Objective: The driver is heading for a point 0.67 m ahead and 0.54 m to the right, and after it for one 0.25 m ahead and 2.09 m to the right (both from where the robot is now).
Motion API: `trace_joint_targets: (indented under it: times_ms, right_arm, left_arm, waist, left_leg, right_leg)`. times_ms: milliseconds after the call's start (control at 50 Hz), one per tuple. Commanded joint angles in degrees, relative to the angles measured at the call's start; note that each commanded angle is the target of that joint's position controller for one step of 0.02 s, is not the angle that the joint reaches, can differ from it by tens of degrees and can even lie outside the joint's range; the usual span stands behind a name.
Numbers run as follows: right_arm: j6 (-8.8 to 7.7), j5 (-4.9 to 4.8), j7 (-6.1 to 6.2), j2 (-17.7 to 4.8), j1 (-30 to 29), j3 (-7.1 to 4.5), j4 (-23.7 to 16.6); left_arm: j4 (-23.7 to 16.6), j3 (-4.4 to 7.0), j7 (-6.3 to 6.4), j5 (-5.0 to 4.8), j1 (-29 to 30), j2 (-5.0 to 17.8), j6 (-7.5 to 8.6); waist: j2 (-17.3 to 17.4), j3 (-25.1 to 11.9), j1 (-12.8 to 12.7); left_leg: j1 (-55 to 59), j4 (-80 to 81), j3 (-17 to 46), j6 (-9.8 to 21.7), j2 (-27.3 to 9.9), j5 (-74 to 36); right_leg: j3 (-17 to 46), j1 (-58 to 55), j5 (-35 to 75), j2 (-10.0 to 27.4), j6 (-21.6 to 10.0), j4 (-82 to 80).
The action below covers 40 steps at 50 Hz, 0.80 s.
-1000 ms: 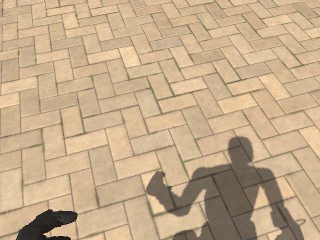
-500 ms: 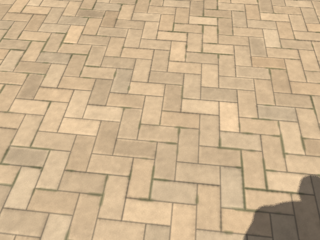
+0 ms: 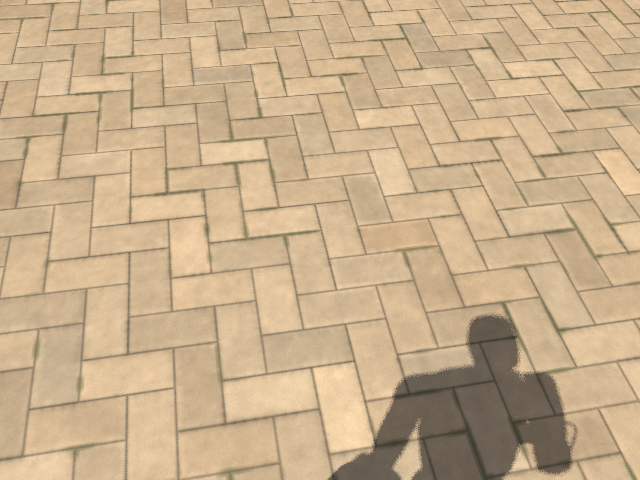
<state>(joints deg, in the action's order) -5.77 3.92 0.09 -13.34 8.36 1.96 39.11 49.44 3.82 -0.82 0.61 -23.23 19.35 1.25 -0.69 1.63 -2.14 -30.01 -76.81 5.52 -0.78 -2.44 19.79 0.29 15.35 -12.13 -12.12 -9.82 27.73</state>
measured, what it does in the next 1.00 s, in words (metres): walks ahead, turning right: left foot, then right foot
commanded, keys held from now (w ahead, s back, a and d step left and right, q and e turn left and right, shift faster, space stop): e+shift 0.42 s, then w+e+shift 0.58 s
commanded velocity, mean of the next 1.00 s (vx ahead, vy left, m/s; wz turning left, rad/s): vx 0.60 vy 0.00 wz -0.95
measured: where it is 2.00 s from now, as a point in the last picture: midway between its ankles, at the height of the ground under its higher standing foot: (626, 375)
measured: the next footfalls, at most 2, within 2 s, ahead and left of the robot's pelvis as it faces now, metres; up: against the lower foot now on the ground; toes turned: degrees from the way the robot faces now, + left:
left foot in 0.22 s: +0.45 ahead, +0.15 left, +0.00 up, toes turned -20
right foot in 0.74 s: +0.36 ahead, -0.12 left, +0.00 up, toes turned -48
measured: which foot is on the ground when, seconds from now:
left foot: up 0.00-0.20, down 0.22-0.74, up 0.76-1.00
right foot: down 0.00-0.22, up 0.24-0.72, down 0.74-1.00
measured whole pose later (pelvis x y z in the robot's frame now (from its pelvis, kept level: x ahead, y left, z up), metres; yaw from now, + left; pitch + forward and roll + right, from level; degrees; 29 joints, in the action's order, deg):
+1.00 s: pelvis +0.50 -0.15 +0.01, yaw -57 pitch +3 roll +0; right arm -1.1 2.0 -3.2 -17.4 5.1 -1.0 36.5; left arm 42.7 2.8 -1.0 0.7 -28.4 17.5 1.6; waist 1.5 0.4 -4.6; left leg -38.4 -44.4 1.5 -5.0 -5.1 9.4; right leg 8.2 -1.6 -22.1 -4.8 -5.5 18.3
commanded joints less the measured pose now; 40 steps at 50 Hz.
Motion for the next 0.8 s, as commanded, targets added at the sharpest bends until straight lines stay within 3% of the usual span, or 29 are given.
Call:
trace_joint_targets:
  times_ms: [20, 60, 120, 140, 160, 180, 200, 220, 240, 260, 280, 300, 320, 360, 400, 420, 440, 480, 520, 580, 600, 660, 680, 700, 720, 740, 760, 780, 800]
  right_arm:
    - [1.74, 0.59, -0.32, -7.2, -0.1, -1.1, -6.1]
    - [1.17, -0.79, -0.91, -4.9, -5.6, -0.07, -8.6]
    - [1.06, -2.15, -0.8, -4.6, -7.6, -0.19, -8.7]
    - [-1.0, -4.1, 0.24, -6.8, -11.6, -2.18, -10.8]
    - [-1.51, -5.12, 0.91, -8.7, -11.8, -3.26, -11.3]
    - [-1.85, -5.3, 1.49, -10.3, -9.6, -4.3, -10.8]
    - [-2.01, -4.76, 1.81, -11.5, -2.7, -5.23, -9.2]
    - [-1.63, -3.61, 2.01, -12.4, 8.9, -5.66, -6.7]
    - [-0.57, -1.78, 1.6, -14.0, 12.9, -5.36, -6.6]
    - [0.27, -2.51, 0.71, -15.5, 12.0, -6.27, -5.2]
    - [1.18, -2.68, 1.38, -11.6, 4.8, -6.17, -8.1]
    - [2.19, -2.95, 2.06, -7.4, 0.6, -5.11, -8.5]
    - [2.91, -2.9, 2.31, -6.7, -1.9, -4.69, -8.5]
    - [3.03, -2.69, 2.13, -7.3, -4.5, -5.29, -6.3]
    - [2.42, -2.69, 1.92, -8.6, -4.9, -6.27, -3.9]
    - [2.31, -2.69, 1.97, -9.8, -4.7, -6.89, -3.1]
    - [2.3, -2.92, 1.89, -11.1, -4.2, -7.47, -2.4]
    - [2.15, -3.97, 1.5, -13.0, -4.9, -8.29, -1.7]
    - [1.78, -4.74, 1.09, -14.8, -4.9, -9.09, -1.2]
    - [1.5, -5.17, 0.31, -16.5, -1.7, -10.09, 0.2]
    - [2.0, -1.48, -0.83, -14.2, 2.9, -8.9, 0.8]
    - [3.53, -1.68, -1.65, -16.0, 4.9, -9.36, 1.2]
    - [4.07, -1.86, -1.78, -16.5, 5.1, -9.4, 1.2]
    - [4.61, -2.26, -1.87, -16.7, 4.3, -9.31, 1.0]
    - [4.81, -2.48, -1.89, -15.7, 4.0, -8.91, 0.9]
    - [4.78, -2.16, -1.89, -12.5, 0.6, -7.67, -1.4]
    - [4.08, -1.05, -2.08, -7.1, -6.3, -6.16, -7.9]
    - [3.35, 0.76, -2.0, -10.0, -10.8, -6.22, -9.5]
    - [2.48, 0.26, -2.33, -10.5, -9.5, -6.07, -9.0]
  left_arm:
    - [-4.8, 1.68, 0.16, -0.38, 2.4, 7.7, 2.68]
    - [-5.2, 2.16, 0.21, -0.48, 3.3, 8.3, 2.78]
    - [-4.1, 3.15, -0.23, -1.4, -1.0, 8.8, 1.74]
    - [-5.7, 2.33, 1.4, -5.06, -2.5, 4.8, 1.81]
    - [-5.6, 2.3, 2.12, -4.88, -1.4, 6.4, 1.66]
    - [-6.3, 2.78, 2.64, -4.13, 1.0, 7.8, 1.24]
    - [-7.6, 2.82, 2.91, -3.42, 3.6, 7.4, 0.81]
    - [-9.5, 1.62, 2.89, -1.78, 4.1, 2.9, 0.41]
    - [-10.6, -0.74, 2.68, 0.26, -4.6, -5.1, 0.11]
    - [-12.1, -0.57, 1.68, -2.34, -13.7, 1.2, 0.12]
    - [-12.1, 0.52, 1.85, -3.16, -8.7, 4.9, -0.86]
    - [-13.5, 1.44, 2.23, -3.2, -1.5, 7.1, -1.83]
    - [-14.2, 2.01, 2.67, -2.72, 1.6, 7.3, -2.76]
    - [-16.4, 1.85, 2.63, -2.45, 3.4, 4.6, -3.87]
    - [-18.2, 0.95, 2.68, -2.28, 5.7, 1.0, -3.89]
    - [-18.7, 0.96, 2.57, -2.04, 6.7, 1.1, -3.83]
    - [-18.6, 1.05, 2.09, -2.12, 7.1, 1.6, -3.8]
    - [-18.7, 1.37, 0.77, -2.43, 8.6, 3.0, -3.79]
    - [-19.1, 1.86, -0.03, -2.63, 11.2, 4.6, -3.78]
    - [-20.0, 2.04, -0.7, -2.63, 16.7, 5.2, -3.47]
    - [-21.4, 0.88, -3.13, 2.76, 18.8, 3.9, -4.93]
    - [-22.1, 1.09, -5.38, 1.52, 22.6, 4.5, -5.27]
    - [-21.8, 1.09, -5.26, 1.53, 21.6, 4.5, -5.0]
    - [-20.1, 1.1, -4.7, 1.66, 17.6, 4.2, -4.53]
    - [-16.2, 1.86, -3.65, 1.84, 8.2, 5.1, -3.82]
    - [-11.4, 3.59, -2.22, 1.8, -7.4, 10.2, -3.11]
    - [-12.7, 4.62, -1.49, 0.24, -7.1, 17.4, -2.81]
    - [-14.4, 4.2, -0.86, -0.05, -5.0, 15.5, -2.19]
    - [-14.2, 3.47, -0.1, 0.23, -3.1, 13.6, -1.69]
  waist:
    - [4.3, 5.1, 5.0]
    - [2.4, 5.8, 4.1]
    - [-1.3, -1.0, -0.4]
    - [0.6, -2.2, -2.3]
    - [-0.7, -3.2, -0.7]
    - [-3.3, -4.8, 1.5]
    - [-4.3, -9.4, 5.5]
    - [-4.5, -18.7, 9.4]
    - [11.2, -27.6, 5.5]
    - [21.4, -36.6, 1.6]
    - [15.1, -30.0, 2.5]
    - [9.3, -19.2, 3.3]
    - [5.3, -13.5, 2.4]
    - [5.9, -5.9, -0.1]
    - [7.4, -4.8, -0.2]
    - [7.2, -6.3, 0.0]
    - [6.4, -8.9, 0.2]
    - [6.5, -9.8, 0.2]
    - [7.0, -7.3, 0.8]
    - [5.1, -3.5, 3.0]
    - [4.9, -4.6, 4.1]
    - [8.4, -1.0, 6.0]
    - [8.3, -0.1, 5.4]
    - [6.7, 0.2, 2.7]
    - [2.0, -2.0, -2.0]
    - [-10.7, -4.4, -9.5]
    - [-23.4, -0.7, -8.1]
    - [-11.0, 1.1, -9.2]
    - [-8.5, 1.5, -6.4]
  left_leg:
    - [-4.4, 13.4, -2.8, -1.9, -3.1, -0.3]
    - [3.9, 27.9, -6.1, -2.7, -1.0, -11.7]
    - [12.3, 40.5, -7.9, -1.4, 4.9, -26.1]
    - [16.5, 48.8, -2.4, -2.4, 7.8, -25.9]
    - [17.8, 52.6, -1.5, -2.6, 8.1, -26.9]
    - [20.4, 55.2, -0.8, -2.3, 7.3, -29.3]
    - [27.6, 56.8, -1.2, -1.6, 5.5, -35.0]
    - [42.4, 49.3, 4.6, 2.1, -4.1, -41.4]
    - [56.4, 41.9, 21.6, 8.9, -20.8, -71.2]
    - [58.9, 45.8, 40.2, 17.8, -31.2, -51.5]
    - [51.8, 50.4, 34.5, 17.5, -25.3, -31.5]
    - [41.8, 52.8, 22.7, 14.6, -20.4, -26.4]
    - [33.2, 54.6, 16.9, 13.2, -17.2, -27.8]
    - [19.9, 58.1, 6.9, 12.1, -13.4, -31.9]
    - [17.2, 60.4, 1.5, 13.0, -13.4, -37.6]
    - [18.4, 60.7, 0.5, 13.8, -14.6, -38.6]
    - [19.4, 62.0, 0.0, 14.1, -16.0, -31.1]
    - [18.7, 66.0, -1.1, 13.5, -16.7, -10.4]
    - [19.1, 68.4, -2.4, 12.0, -16.7, 0.8]
    - [25.7, 69.7, -3.6, 10.6, -18.4, 6.9]
    - [25.6, 68.2, -8.9, 7.2, -18.4, 9.1]
    - [24.7, 66.5, -13.6, 4.5, -17.5, 13.1]
    - [24.4, 64.7, -14.7, 4.2, -17.8, 12.8]
    - [22.6, 59.6, -17.3, 3.6, -16.8, 10.0]
    - [18.0, 45.7, -21.5, 2.8, -13.7, -2.1]
    - [3.3, 19.8, -24.4, 0.8, -9.3, -8.2]
    - [-25.3, 5.9, -15.7, -2.6, 2.5, 15.5]
    - [-32.5, 1.7, -5.9, -2.7, -0.1, 12.7]
    - [-30.5, 3.1, -4.1, -2.2, -2.6, 7.4]
  right_leg:
    - [23.2, 8.1, 9.6, 15.1, -10.5, -18.0]
    - [17.2, 13.7, 28.2, 11.2, -7.1, -15.8]
    - [15.2, 6.9, 37.7, 7.8, 0.0, -8.1]
    - [21.6, 7.1, 23.0, 7.8, 1.9, -6.1]
    - [23.6, 3.5, 20.9, 8.5, 3.0, -4.4]
    - [23.6, 0.8, 21.7, 7.9, 4.8, 1.3]
    - [21.1, 0.0, 23.0, 5.6, 7.8, 11.1]
    - [17.5, 5.3, 7.7, 4.1, 10.6, 27.8]
    - [12.5, 18.2, -34.0, -0.5, 12.6, 46.1]
    - [13.0, 22.3, -28.6, 5.8, 13.2, 59.8]
    - [10.1, 25.8, -21.7, 10.7, 14.5, 61.2]
    - [6.0, 28.3, -16.5, 12.3, 15.1, 58.8]
    - [4.5, 26.9, -14.1, 13.9, 15.8, 58.7]
    - [3.6, 22.2, -13.7, 16.7, 15.3, 50.6]
    - [2.0, 20.8, -12.7, 17.7, 15.1, 42.7]
    - [2.1, 20.3, -10.4, 18.4, 14.9, 39.5]
    - [2.3, 18.7, -7.2, 19.7, 14.1, 36.9]
    - [1.9, 15.7, -2.2, 20.9, 12.1, 32.2]
    - [0.6, 15.8, -0.9, 20.5, 10.3, 28.0]
    - [-1.1, 20.0, -3.2, 20.5, 8.6, 23.3]
    - [-4.7, 16.3, -4.1, 18.2, 7.6, 19.0]
    - [-9.6, 11.0, -9.7, 15.5, 5.7, 13.2]
    - [-10.7, 8.9, -10.8, 14.5, 4.8, 11.1]
    - [-11.8, 3.7, -9.7, 12.8, 3.7, 7.1]
    - [-11.0, -7.1, -10.8, 9.7, 2.2, 4.0]
    - [5.7, -20.9, -22.7, 16.1, -2.0, -2.9]
    - [38.3, -28.9, -29.6, 26.5, -8.3, -14.6]
    - [41.7, -28.1, -22.8, 30.4, -10.1, -17.4]
    - [35.9, -25.6, -18.0, 29.6, -9.8, -14.7]
Keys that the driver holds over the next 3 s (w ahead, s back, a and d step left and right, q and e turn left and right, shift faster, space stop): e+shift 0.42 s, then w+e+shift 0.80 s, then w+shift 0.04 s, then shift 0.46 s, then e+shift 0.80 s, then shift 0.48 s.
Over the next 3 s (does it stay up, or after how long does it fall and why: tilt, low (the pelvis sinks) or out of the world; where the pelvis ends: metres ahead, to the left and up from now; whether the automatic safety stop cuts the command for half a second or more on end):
stays up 0.71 -0.70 0.01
